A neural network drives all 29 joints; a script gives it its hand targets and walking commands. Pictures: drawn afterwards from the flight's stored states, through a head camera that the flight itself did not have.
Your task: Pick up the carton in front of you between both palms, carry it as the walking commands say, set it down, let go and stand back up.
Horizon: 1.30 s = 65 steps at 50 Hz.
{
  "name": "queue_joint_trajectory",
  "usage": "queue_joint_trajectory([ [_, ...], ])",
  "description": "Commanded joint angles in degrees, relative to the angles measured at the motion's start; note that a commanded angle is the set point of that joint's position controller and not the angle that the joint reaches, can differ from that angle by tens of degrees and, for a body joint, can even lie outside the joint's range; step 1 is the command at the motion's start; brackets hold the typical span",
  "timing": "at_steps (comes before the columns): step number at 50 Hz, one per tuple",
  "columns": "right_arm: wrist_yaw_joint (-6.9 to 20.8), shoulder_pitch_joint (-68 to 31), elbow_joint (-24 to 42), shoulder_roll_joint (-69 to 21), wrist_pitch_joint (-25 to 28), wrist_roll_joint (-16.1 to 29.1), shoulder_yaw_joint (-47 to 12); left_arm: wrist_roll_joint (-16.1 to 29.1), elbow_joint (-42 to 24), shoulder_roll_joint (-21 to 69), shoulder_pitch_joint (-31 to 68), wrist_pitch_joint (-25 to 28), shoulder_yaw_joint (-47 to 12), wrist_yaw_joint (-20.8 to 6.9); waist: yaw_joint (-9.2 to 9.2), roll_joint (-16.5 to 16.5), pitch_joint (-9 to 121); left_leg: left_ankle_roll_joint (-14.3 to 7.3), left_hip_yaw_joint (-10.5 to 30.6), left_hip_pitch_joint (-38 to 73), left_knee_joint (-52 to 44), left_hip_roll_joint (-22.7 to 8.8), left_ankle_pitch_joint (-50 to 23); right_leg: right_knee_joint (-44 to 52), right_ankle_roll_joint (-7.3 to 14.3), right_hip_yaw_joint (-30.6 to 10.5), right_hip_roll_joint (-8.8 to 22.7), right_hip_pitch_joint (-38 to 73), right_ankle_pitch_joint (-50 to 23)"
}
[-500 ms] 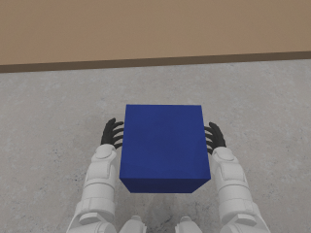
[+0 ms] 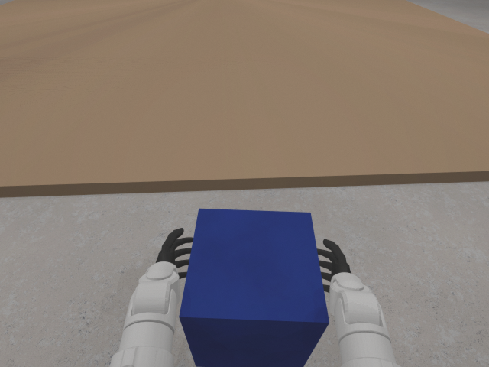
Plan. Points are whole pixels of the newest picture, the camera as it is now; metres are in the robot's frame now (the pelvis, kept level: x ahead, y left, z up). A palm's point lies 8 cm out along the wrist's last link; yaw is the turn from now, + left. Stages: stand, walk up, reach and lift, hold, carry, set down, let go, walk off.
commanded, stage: reach and lift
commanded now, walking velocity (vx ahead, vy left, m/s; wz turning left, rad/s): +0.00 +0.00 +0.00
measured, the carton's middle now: (251, 291) +0.30 +0.00 -0.05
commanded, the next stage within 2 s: hold in 0.90 s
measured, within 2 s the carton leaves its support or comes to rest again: neither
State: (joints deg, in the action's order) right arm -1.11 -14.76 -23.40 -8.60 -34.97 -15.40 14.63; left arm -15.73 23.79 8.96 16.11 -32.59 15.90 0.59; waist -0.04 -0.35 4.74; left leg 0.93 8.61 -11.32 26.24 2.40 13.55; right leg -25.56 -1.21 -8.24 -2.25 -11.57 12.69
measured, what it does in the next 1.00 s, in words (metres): stands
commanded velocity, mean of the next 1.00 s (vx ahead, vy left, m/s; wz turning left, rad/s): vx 0.00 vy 0.00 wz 0.00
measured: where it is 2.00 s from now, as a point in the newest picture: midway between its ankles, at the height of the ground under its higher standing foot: outside the picture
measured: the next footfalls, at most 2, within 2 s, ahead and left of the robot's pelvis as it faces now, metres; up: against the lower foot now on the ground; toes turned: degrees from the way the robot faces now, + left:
none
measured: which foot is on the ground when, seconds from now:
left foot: down 0.00-1.00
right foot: down 0.00-1.00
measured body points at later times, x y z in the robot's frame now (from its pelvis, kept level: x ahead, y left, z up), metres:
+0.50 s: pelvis +0.00 +0.00 +0.00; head -0.03 -0.01 +0.45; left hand +0.31 +0.15 +0.03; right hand +0.30 -0.15 +0.02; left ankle +0.01 +0.13 -0.74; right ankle +0.01 -0.14 -0.74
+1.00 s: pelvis +0.00 +0.00 +0.01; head -0.04 +0.00 +0.45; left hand +0.30 +0.15 +0.04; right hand +0.30 -0.15 +0.03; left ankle +0.01 +0.13 -0.74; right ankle +0.01 -0.13 -0.74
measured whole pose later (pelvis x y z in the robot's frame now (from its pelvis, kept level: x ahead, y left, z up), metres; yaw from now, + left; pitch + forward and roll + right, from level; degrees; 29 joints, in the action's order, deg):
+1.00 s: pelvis +0.00 +0.00 +0.01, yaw +0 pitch -6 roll +0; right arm -0.6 -14.0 -15.3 -8.5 -41.6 -15.3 12.0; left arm -15.9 15.7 8.8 15.5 -39.4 13.4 -0.1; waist 0.2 0.0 0.4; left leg 0.8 8.1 -3.8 21.0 1.9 11.5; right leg -20.5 -1.0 -7.8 -1.8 -4.1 10.8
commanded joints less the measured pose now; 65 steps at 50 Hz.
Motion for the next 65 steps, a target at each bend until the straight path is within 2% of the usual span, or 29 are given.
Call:
queue_joint_trajectory([
  [1,16.1,-35.9,1.3,-54.4,2.1,12.3,-28.9,11.1,4.6,57.7,28.3,-1.0,-28.7,-15.7,0.24,0.0,5.7,0.0,-5.2,0.3,-5.2,2.6,-0.4,4.0,0.8,5.2,-3.2,2.8,0.3],
  [7,16.4,-39.5,3.1,-55.9,2.3,13.3,-30.7,11.7,3.5,58.9,31.7,-1.0,-30.2,-16.3,0.58,0.1,11.7,0.1,-5.5,2.8,-4.3,2.7,-3.0,3.5,0.7,5.2,-3.3,5.3,-1.6],
  [15,15.6,-36.3,3.1,-54.6,1.1,12.4,-30.0,10.6,3.6,56.2,28.6,-2.1,-28.6,-16.1,0.39,0.7,9.7,0.0,-5.5,4.1,-5.5,3.2,-6.1,4.9,0.2,5.0,-3.3,6.8,-5.0],
  [24,14.9,-32.4,7.8,-54.4,0.0,14.1,-32.3,12.0,-1.6,55.3,25.3,-3.0,-31.1,-15.7,0.18,0.5,11.5,0.3,-5.2,7.4,-6.1,3.7,-13.8,5.7,-0.3,4.8,-3.5,10.2,-12.9],
  [33,14.7,-29.3,10.4,-53.2,-1.3,14.5,-33.0,12.8,-4.3,54.7,22.2,-4.2,-32.2,-15.3,-0.09,0.4,10.3,0.5,-4.8,8.7,-7.0,3.7,-16.7,6.4,-0.2,4.6,-3.7,11.5,-15.1],
  [45,15.2,-31.1,11.9,-52.7,-2.8,15.2,-33.4,13.7,-6.3,55.2,23.8,-5.8,-33.2,-15.2,0.18,-0.2,9.1,0.6,-4.7,9.3,-7.6,3.4,-14.8,7.0,0.0,4.7,-3.9,11.3,-12.2],
  [50,15.0,-31.2,16.8,-53.1,-4.9,17.5,-37.0,16.0,-11.2,55.6,23.9,-7.9,-36.7,-14.7,0.37,-0.4,11.9,0.9,-4.4,11.9,-8.1,3.3,-17.3,7.6,-0.3,4.5,-4.0,13.3,-14.5],
  [54,14.5,-29.8,12.8,-49.7,-6.9,14.7,-32.5,13.4,-7.0,52.0,22.6,-9.8,-32.0,-14.4,0.16,0.1,3.9,0.5,-4.8,8.7,-9.6,3.0,-10.0,8.9,0.1,4.8,-3.6,10.9,-7.6],
  [57,15.1,-32.3,10.1,-50.0,-6.9,13.5,-29.9,12.4,-4.5,52.2,25.6,-9.9,-30.1,-15.0,0.02,0.2,0.6,0.3,-5.3,6.9,-10.1,2.8,-3.4,9.4,0.4,5.2,-3.4,9.1,-1.4],
  [65,15.7,-37.3,12.3,-53.4,-5.7,15.6,-33.2,14.0,-6.7,55.0,30.6,-8.6,-32.6,-15.8,0.49,-0.1,7.9,0.1,-5.3,8.8,-8.7,2.9,-6.6,7.9,0.2,5.1,-3.3,11.5,-5.0],
])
